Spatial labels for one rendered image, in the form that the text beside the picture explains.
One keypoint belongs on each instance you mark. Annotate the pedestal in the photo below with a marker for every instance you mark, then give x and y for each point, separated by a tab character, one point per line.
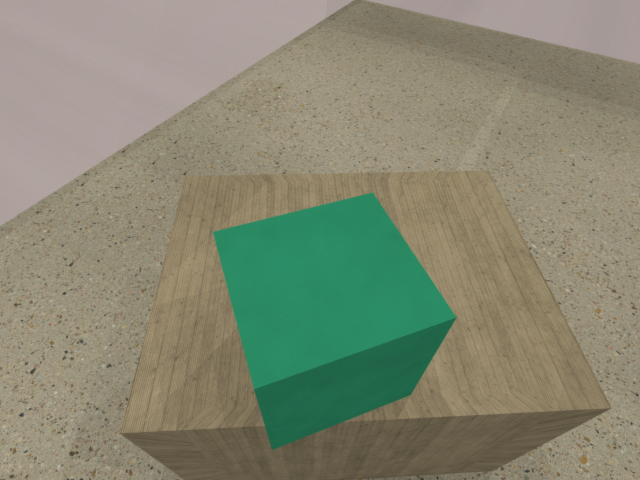
508	377

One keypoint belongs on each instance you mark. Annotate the carton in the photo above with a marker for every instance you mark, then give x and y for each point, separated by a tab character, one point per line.
336	315

